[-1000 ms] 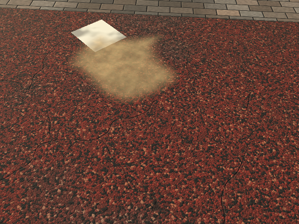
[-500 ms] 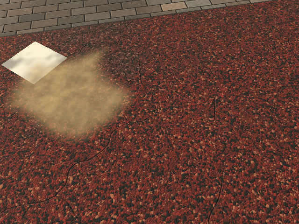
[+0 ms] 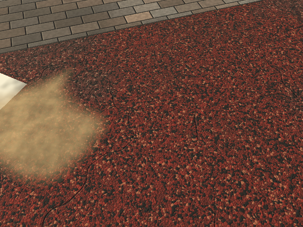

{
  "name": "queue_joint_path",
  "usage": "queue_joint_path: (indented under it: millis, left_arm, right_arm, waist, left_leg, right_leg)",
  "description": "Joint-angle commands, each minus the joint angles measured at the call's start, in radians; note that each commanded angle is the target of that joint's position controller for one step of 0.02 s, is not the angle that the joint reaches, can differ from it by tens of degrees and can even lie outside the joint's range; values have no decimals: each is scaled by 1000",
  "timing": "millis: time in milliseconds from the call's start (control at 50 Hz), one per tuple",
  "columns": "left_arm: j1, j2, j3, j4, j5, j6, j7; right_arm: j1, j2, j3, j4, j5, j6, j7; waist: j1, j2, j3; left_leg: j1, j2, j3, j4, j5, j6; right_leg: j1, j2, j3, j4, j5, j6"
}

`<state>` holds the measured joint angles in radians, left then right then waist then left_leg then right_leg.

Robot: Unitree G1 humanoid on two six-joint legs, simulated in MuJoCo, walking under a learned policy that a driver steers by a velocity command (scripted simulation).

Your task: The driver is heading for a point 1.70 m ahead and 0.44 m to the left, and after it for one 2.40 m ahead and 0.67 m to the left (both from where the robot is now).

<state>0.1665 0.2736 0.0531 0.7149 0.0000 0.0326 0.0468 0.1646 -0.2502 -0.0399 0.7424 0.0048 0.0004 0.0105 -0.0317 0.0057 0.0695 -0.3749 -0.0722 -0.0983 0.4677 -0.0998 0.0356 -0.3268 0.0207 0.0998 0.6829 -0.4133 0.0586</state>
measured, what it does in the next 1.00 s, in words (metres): walks ahead, turning left: right foot, then left foot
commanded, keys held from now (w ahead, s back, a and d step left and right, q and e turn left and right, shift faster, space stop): q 0.48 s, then w+q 0.22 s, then w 0.30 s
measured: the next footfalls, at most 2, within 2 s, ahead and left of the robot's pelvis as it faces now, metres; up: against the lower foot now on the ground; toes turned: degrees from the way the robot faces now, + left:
right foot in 0.06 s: +0.06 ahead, -0.13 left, +0.00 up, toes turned +7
left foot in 0.44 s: +0.04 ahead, +0.13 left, +0.00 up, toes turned +17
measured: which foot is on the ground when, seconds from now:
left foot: down 0.00-0.10, up 0.12-0.42, down 0.44-0.92, up 0.94-1.00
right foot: up 0.00-0.04, down 0.06-0.44, up 0.46-0.88, down 0.90-1.00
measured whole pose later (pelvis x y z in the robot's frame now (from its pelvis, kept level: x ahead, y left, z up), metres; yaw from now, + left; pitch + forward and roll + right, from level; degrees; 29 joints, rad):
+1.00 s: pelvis +0.15 +0.04 +0.00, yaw +29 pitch +2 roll +0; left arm 0.23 0.28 0.06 0.73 0.00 -0.12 -0.02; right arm 0.32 -0.30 -0.05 0.71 0.03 -0.03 0.00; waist -0.01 0.05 -0.04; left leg -0.34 -0.06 -0.13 0.96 -0.45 0.05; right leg -0.29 0.03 0.00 0.51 -0.25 -0.04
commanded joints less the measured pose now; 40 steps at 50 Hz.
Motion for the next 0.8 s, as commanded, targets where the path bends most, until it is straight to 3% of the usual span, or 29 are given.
queue_joint_path:
  millis: [20, 60, 80, 100, 120, 140, 160, 180, 220, 300, 380, 420, 440, 460, 480, 500, 520, 540, 560, 620, 700, 800]
  left_arm:
    - [91, 87, 32, -28, 0, -20, -4]
    - [111, 100, 39, -21, 6, -33, -11]
    - [130, 154, 53, -25, 21, -36, -8]
    - [122, 211, 68, -16, 34, -33, -8]
    - [62, 194, 64, -48, 53, -39, -7]
    - [20, 156, 51, -68, 53, -46, 0]
    - [-31, 137, 45, -79, 35, -51, 4]
    - [-54, 126, 41, -83, 15, -55, 5]
    - [-39, 127, 40, -72, 6, -49, 4]
    - [7, 166, 57, -59, 8, -23, 7]
    - [10, 210, 73, -51, -11, -21, -8]
    - [-12, 202, 72, -44, -33, -30, -13]
    - [44, 172, 65, -20, -28, -39, -19]
    - [58, 120, 49, -38, 17, -45, -23]
    - [-28, 88, 33, -100, 34, -49, -17]
    - [-68, 145, 50, -97, 17, -47, -15]
    - [-67, 155, 56, -96, -3, -48, -20]
    - [-64, 159, 62, -80, -4, -50, -19]
    - [-75, 173, 67, -81, 1, -51, -17]
    - [-58, 143, 63, -75, 2, -80, -32]
    - [-102, 106, 46, -75, -1, -112, -44]
    - [-123, 112, 35, -82, -16, -136, -66]
  right_arm:
    - [-74, -191, -59, -88, 15, 6, -20]
    - [-66, -179, -59, -89, 25, 19, -32]
    - [-66, -154, -53, -100, 22, 19, -34]
    - [-85, -133, -50, -129, 21, 14, -31]
    - [-61, -160, -59, -120, 12, 5, -28]
    - [-20, -197, -79, -97, 10, 5, -24]
    - [31, -197, -86, -68, 15, 16, -25]
    - [52, -183, -85, -56, 13, 28, -28]
    - [30, -139, -70, -70, 17, 43, -24]
    - [-68, -109, -46, -141, 23, 45, 1]
    - [-52, -147, -57, -167, 22, 50, 20]
    - [14, -153, -68, -150, 17, 54, 19]
    - [57, -185, -82, -141, 13, 53, 8]
    - [103, -300, -112, -154, 12, 50, -10]
    - [112, -355, -114, -172, -21, 33, -5]
    - [136, -290, -100, -163, -23, 13, 3]
    - [120, -257, -90, -146, -7, -2, 1]
    - [83, -228, -83, -143, 14, -6, -5]
    - [52, -207, -72, -148, 22, -6, -12]
    - [41, -199, -63, -162, 0, -13, -31]
    - [81, -224, -73, -145, 9, -26, -37]
    - [134, -225, -68, -113, 15, -32, -22]
  waist:
    - [49, 148, -158]
    - [69, 125, -149]
    - [69, 36, -145]
    - [45, -189, -96]
    - [53, -260, -90]
    - [33, -187, -102]
    - [3, -128, -106]
    - [0, -111, -99]
    - [19, -117, -84]
    - [77, -171, -111]
    - [73, -194, -123]
    - [26, -172, -127]
    - [15, -100, -146]
    - [23, 149, -189]
    - [-8, 310, -225]
    - [-56, 154, -263]
    - [-28, 127, -209]
    - [-11, 82, -159]
    - [-5, 109, -108]
    - [16, 141, -88]
    - [-6, 137, -79]
    - [-35, 139, -66]
  left_leg:
    - [110, 218, -339, -175, -133, 154]
    - [24, 174, -313, -137, -199, 105]
    - [-73, 128, -247, -51, -248, 58]
    - [-178, -4, -62, 111, -351, 3]
    - [-203, -24, 9, 363, -459, -38]
    - [-209, 4, -13, 542, -468, -60]
    - [-216, 11, -18, 621, -431, -77]
    - [-248, 23, -16, 671, -385, -96]
    - [-272, 43, 21, 659, -328, -126]
    - [-187, 86, 97, 427, -287, -140]
    - [-46, 75, 162, 231, -263, -96]
    - [85, 46, 189, 32, -109, -46]
    - [219, 47, 137, -66, 46, -8]
    - [430, 260, -165, -78, 430, 79]
    - [431, 476, -465, -81, 631, 316]
    - [423, 446, -421, -122, 371, 344]
    - [385, 378, -356, -155, 41, 283]
    - [342, 322, -331, -195, -272, 224]
    - [295, 302, -337, -236, -403, 205]
    - [235, 251, -302, -285, -385, 195]
    - [212, 226, -271, -261, -299, 189]
    - [151, 253, -307, -230, -336, 189]
  right_leg:
    - [72, 23, -29, -119, 102, -27]
    - [184, -4, -31, -253, 195, -69]
    - [241, -123, 64, -298, 176, -121]
    - [196, -250, 218, -370, 197, -219]
    - [168, -385, 332, -418, 363, -309]
    - [165, -392, 298, -394, 498, -321]
    - [177, -348, 214, -362, 565, -286]
    - [208, -320, 153, -337, 619, -262]
    - [237, -282, 61, -323, 689, -252]
    - [285, -284, -14, -310, 675, -262]
    - [257, -322, -35, -272, 666, -253]
    - [206, -304, -80, -184, 611, -199]
    - [129, -261, -139, -77, 504, -134]
    - [-115, -165, -231, 203, 153, -30]
    - [-328, -18, -141, 416, -304, 22]
    - [-349, -49, -34, 531, -277, 16]
    - [-377, -72, -22, 515, -177, -9]
    - [-395, -95, -22, 453, -79, -22]
    - [-401, -98, -22, 397, -6, -23]
    - [-335, -65, -41, 292, 145, -12]
    - [-254, -32, -39, 40, 222, 5]
    - [-120, -29, -56, -103, 234, -11]
Velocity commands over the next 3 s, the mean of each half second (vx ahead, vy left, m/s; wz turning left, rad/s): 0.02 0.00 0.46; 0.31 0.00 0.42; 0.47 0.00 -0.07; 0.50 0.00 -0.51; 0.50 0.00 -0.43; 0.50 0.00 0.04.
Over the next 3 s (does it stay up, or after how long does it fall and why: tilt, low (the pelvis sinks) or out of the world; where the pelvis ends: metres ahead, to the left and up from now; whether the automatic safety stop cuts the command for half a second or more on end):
stays up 1.17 0.27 0.00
